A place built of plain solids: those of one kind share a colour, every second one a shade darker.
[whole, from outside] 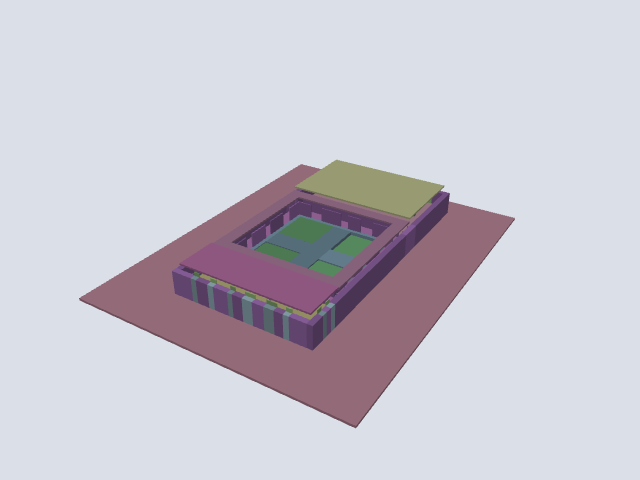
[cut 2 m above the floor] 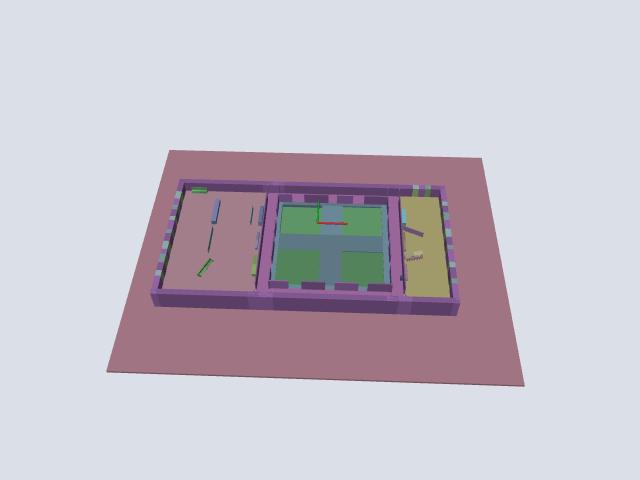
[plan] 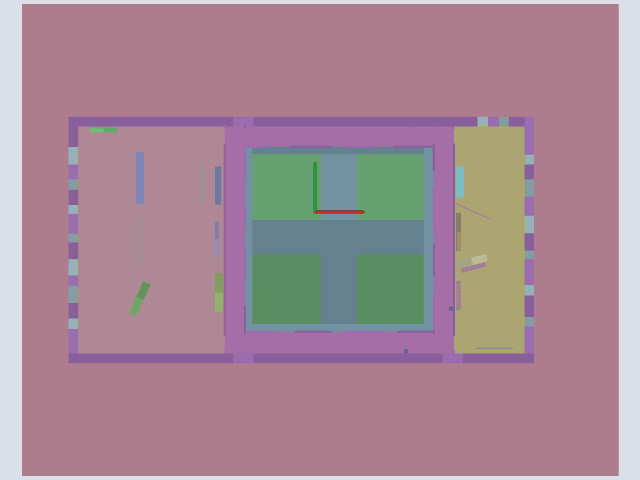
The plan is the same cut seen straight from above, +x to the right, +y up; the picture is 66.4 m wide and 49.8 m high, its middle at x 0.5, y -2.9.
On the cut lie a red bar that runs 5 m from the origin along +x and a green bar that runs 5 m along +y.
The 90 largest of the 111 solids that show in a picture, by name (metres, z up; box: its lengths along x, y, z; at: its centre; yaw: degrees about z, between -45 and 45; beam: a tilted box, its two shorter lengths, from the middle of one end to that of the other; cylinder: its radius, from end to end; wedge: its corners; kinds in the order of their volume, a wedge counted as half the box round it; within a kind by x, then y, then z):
{
 "ground_under_all_1": {"box": [61.9, 48.96, 0.4], "at": [0.54, -2.9, -1.82]},
 "wall_1": {"box": [1.0, 3.54, 4.27], "at": [-25.09, -13.91, 0.47]},
 "wall_2": {"box": [1.0, 1.6, 4.27], "at": [-25.09, -10.23, 0.47]},
 "wall_3": {"box": [1.0, 1.05, 4.27], "at": [-25.09, -7.11, 0.47]},
 "wall_4": {"box": [1.0, 1.74, 4.27], "at": [-25.09, -4.01, 0.47]},
 "wall_5": {"box": [1.0, 2.08, 4.27], "at": [-25.09, -1.21, 0.47]},
 "wall_6": {"box": [1.0, 1.57, 4.27], "at": [-25.09, 1.52, 0.47]},
 "wall_7": {"box": [1.0, 1.54, 4.27], "at": [-25.09, 4.17, 0.47]},
 "wall_8": {"box": [1.0, 3.13, 4.27], "at": [-25.09, 8.31, 0.47]},
 "wall_9": {"box": [17.1, 1.0, 4.27], "at": [-17.04, -15.18, 0.47]},
 "wall_10": {"box": [17.1, 1.0, 4.27], "at": [-17.04, 9.38, 0.47]},
 "wall_11": {"box": [0.2, 19.98, 4.27], "at": [-9.39, -2.86, 0.47]},
 "wall_12": {"box": [3.9, 1.0, 4.27], "at": [-8.34, -15.18, 0.47]},
 "wall_13": {"box": [3.9, 1.0, 4.27], "at": [-8.34, 9.38, 0.47]},
 "wall_14": {"box": [0.2, 2.95, 4.27], "at": [-7.29, -11.2, 0.47]},
 "wall_15": {"box": [0.2, 4.08, 4.27], "at": [-7.29, -5.39, 0.47]},
 "wall_16": {"box": [0.2, 4.08, 4.27], "at": [-7.29, -5.39, 0.47]},
 "wall_17": {"box": [0.2, 2.55, 4.27], "at": [-7.29, -0.57, 0.47]},
 "wall_18": {"box": [0.2, 2.55, 4.27], "at": [-7.29, -0.57, 0.47]},
 "wall_19": {"box": [0.2, 3.83, 4.27], "at": [-7.29, 4.96, 0.47]},
 "wall_20": {"box": [0.2, 3.98, 4.27], "at": [-7.29, 5.04, 0.47]},
 "wall_21": {"box": [2.55, 0.2, 4.27], "at": [-6.12, 6.78, 0.47]},
 "wall_22": {"box": [3.2, 0.2, 4.27], "at": [-5.79, -12.43, 0.47]},
 "wall_23": {"box": [4.35, 0.2, 4.27], "at": [-0.47, 6.78, 0.47]},
 "wall_24": {"box": [3.8, 0.2, 4.27], "at": [-0.19, -12.43, 0.47]},
 "wall_25": {"box": [21.4, 1.0, 4.27], "at": [2.51, -15.18, 0.47]},
 "wall_26": {"box": [21.4, 1.0, 4.27], "at": [2.51, 9.38, 0.47]},
 "wall_27": {"box": [2.9, 0.2, 4.27], "at": [4.66, 6.78, 0.47]},
 "wall_28": {"box": [3.8, 0.2, 4.27], "at": [5.11, -12.43, 0.47]},
 "wall_29": {"box": [4.3, 0.2, 4.27], "at": [10.26, 6.78, 0.47]},
 "wall_30": {"box": [3.9, 0.2, 4.27], "at": [10.46, -12.43, 0.47]},
 "wall_31": {"box": [0.2, 4.23, 4.27], "at": [12.31, -10.41, 0.47]},
 "wall_32": {"box": [0.2, 3.2, 4.27], "at": [12.31, -4.95, 0.47]},
 "wall_33": {"box": [0.2, 4.35, 4.27], "at": [12.31, 0.33, 0.47]},
 "wall_34": {"box": [0.2, 2.63, 4.27], "at": [12.31, 5.56, 0.47]},
 "wall_35": {"box": [3.9, 1.0, 4.27], "at": [13.36, -15.18, 0.47]},
 "wall_36": {"box": [3.9, 1.0, 4.27], "at": [13.36, 9.38, 0.47]},
 "wall_37": {"box": [0.2, 19.98, 4.27], "at": [14.41, -2.86, 0.47]},
 "wall_38": {"box": [3.33, 1.0, 4.27], "at": [15.17, 9.38, 0.47]},
 "wall_39": {"box": [9.2, 1.0, 4.27], "at": [18.11, -15.18, 0.47]},
 "wall_40": {"box": [1.15, 1.0, 4.27], "at": [18.51, 9.38, 0.47]},
 "wall_41": {"box": [2.62, 1.0, 4.27], "at": [21.4, 9.38, 0.47]},
 "wall_42": {"box": [1.0, 3.79, 4.27], "at": [22.21, -13.78, 0.47]},
 "wall_43": {"box": [1.0, 2.22, 4.27], "at": [22.21, -9.78, 0.47]},
 "wall_44": {"box": [1.0, 2.67, 4.27], "at": [22.21, -6.23, 0.47]},
 "wall_45": {"box": [1.0, 1.8, 4.27], "at": [22.21, -3.1, 0.47]},
 "wall_46": {"box": [1.0, 2.0, 4.27], "at": [22.21, 0.6, 0.47]},
 "wall_47": {"box": [1.0, 1.54, 4.27], "at": [22.21, 4.17, 0.47]},
 "wall_48": {"box": [1.0, 3.93, 4.27], "at": [22.21, 7.91, 0.47]},
 "floor_refectory_1": {"box": [15.3, 23.75, 1.67], "at": [-17.04, -2.9, -0.83]},
 "floor_corr_1": {"box": [2.1, 23.75, 1.67], "at": [-8.34, -2.9, -0.83]},
 "floor_corr_2": {"box": [19.6, 2.35, 1.67], "at": [2.51, -13.6, -0.83]},
 "floor_corr_3": {"box": [19.6, 2.2, 1.67], "at": [2.51, 7.88, -0.83]},
 "floor_corr_4": {"box": [2.1, 23.75, 1.67], "at": [13.36, -2.9, -0.83]},
 "floor_gang_1": {"box": [0.75, 19.2, 1.67], "at": [-6.92, -2.83, -0.83]},
 "floor_gang_2": {"box": [17.8, 0.8, 1.67], "at": [2.36, -12.03, -0.83]},
 "floor_gang_3": {"box": [17.8, 3.55, 1.67], "at": [2.36, -2.6, -0.83]},
 "floor_gang_4": {"box": [17.8, 0.75, 1.67], "at": [2.36, 6.4, -0.83]},
 "floor_gang_5": {"box": [3.7, 7.25, 1.67], "at": [2.46, -8.0, -0.83]},
 "floor_gang_6": {"box": [3.7, 6.85, 1.67], "at": [2.46, 2.6, -0.83]},
 "floor_gang_7": {"box": [1.05, 19.2, 1.67], "at": [11.78, -2.83, -0.83]},
 "floor_breakhall_1": {"box": [7.4, 23.75, 1.67], "at": [18.11, -2.9, -0.83]},
 "step_tier_1": {"box": [7.15, 7.25, 1.67], "at": [-2.97, -8.0, -0.83]},
 "step_tier_2": {"box": [7.15, 6.85, 1.07], "at": [-2.97, 2.6, -1.14]},
 "step_tier_3": {"box": [6.95, 7.25, 1.52], "at": [7.78, -8.0, -0.91]},
 "step_tier_4": {"box": [6.95, 6.85, 1.43], "at": [7.78, 2.6, -0.95]},
 "ceil_refectory_1": {"box": [15.3, 23.75, 0.3], "at": [-17.04, -2.9, 4.15]},
 "wall_mass_1": {"box": [0.85, 1.1, 4.27], "at": [-25.16, -11.59, 0.47]},
 "wall_mass_2": {"box": [0.85, 1.8, 4.27], "at": [-25.16, -8.54, 0.47]},
 "wall_mass_3": {"box": [0.85, 1.7, 4.27], "at": [-25.16, -5.74, 0.47]},
 "wall_mass_4": {"box": [0.85, 0.9, 4.27], "at": [-25.16, -2.69, 0.47]},
 "wall_mass_5": {"box": [0.85, 0.9, 4.27], "at": [-25.16, 0.28, 0.47]},
 "wall_mass_6": {"box": [0.85, 1.1, 4.27], "at": [-25.16, 2.85, 0.47]},
 "wall_mass_7": {"box": [0.85, 1.8, 4.27], "at": [-25.16, 5.84, 0.47]},
 "wall_mass_8": {"box": [1.1, 0.85, 4.27], "at": [17.39, 9.45, 0.47]},
 "wall_mass_9": {"box": [1.0, 0.85, 4.27], "at": [19.59, 9.45, 0.47]},
 "wall_mass_10": {"box": [0.85, 1.0, 4.27], "at": [22.28, -11.38, 0.47]},
 "wall_mass_11": {"box": [0.85, 1.1, 4.27], "at": [22.28, -8.12, 0.47]},
 "wall_mass_12": {"box": [0.85, 0.9, 4.27], "at": [22.28, -4.45, 0.47]},
 "wall_mass_13": {"box": [0.85, 1.8, 4.27], "at": [22.28, -1.29, 0.47]},
 "wall_mass_14": {"box": [0.85, 1.8, 4.27], "at": [22.28, 2.5, 0.47]},
 "wall_mass_15": {"box": [0.85, 1.0, 4.27], "at": [22.28, 5.45, 0.47]},
 "ceil_corr_1": {"box": [2.1, 23.75, 0.3], "at": [-8.34, -2.9, 3.4]},
 "ceil_corr_2": {"box": [19.6, 2.35, 0.3], "at": [2.51, -13.6, 3.4]},
 "ceil_corr_3": {"box": [19.6, 2.2, 0.3], "at": [2.51, 7.88, 3.4]},
 "ceil_corr_4": {"box": [2.1, 23.75, 0.3], "at": [13.36, -2.9, 3.4]},
 "ceil_breakhall_1": {"box": [7.4, 23.75, 0.3], "at": [18.11, -2.9, 3.65]},
 "rail_board_ref_1": {"box": [0.12, 5.25, 2.77], "at": [-18.2, -3.0, -0.28]},
 "rail_board_1": {"box": [3.9, 0.12, 2.77], "at": [16.42, 0.06, -0.28], "yaw": -24.0},
 "door_leaf_1": {"box": [0.12, 1.8, 4.94], "at": [21.8, 2.5, 0.8]}
}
